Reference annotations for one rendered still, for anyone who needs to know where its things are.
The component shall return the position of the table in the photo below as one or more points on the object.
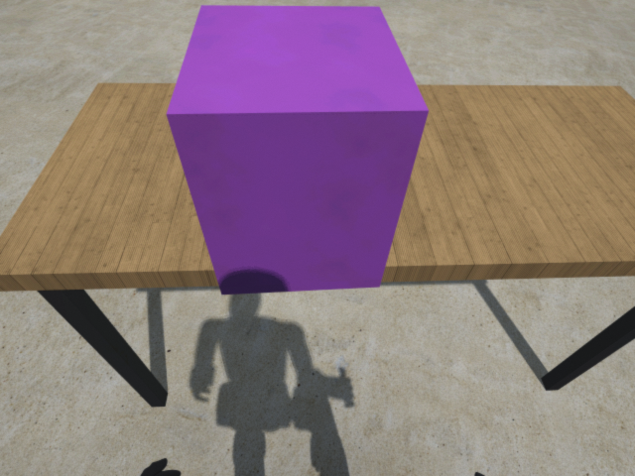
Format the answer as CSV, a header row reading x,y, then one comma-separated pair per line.
x,y
509,182

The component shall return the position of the carton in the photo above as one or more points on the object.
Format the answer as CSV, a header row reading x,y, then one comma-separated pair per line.
x,y
297,128

